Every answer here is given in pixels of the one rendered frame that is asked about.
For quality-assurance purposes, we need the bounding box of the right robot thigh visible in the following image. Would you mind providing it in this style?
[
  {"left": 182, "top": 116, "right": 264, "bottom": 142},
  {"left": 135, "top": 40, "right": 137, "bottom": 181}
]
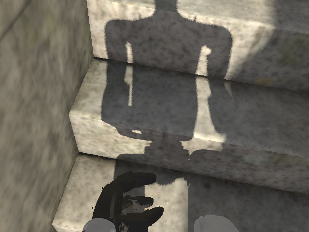
[{"left": 194, "top": 215, "right": 239, "bottom": 232}]

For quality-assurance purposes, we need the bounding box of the robot left hand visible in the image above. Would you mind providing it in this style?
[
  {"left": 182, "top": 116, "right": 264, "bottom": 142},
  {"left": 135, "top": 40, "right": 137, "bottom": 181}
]
[{"left": 92, "top": 170, "right": 164, "bottom": 232}]

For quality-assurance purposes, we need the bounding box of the robot left forearm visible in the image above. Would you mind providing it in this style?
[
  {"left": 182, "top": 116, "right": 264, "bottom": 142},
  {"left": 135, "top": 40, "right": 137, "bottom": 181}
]
[{"left": 82, "top": 217, "right": 116, "bottom": 232}]

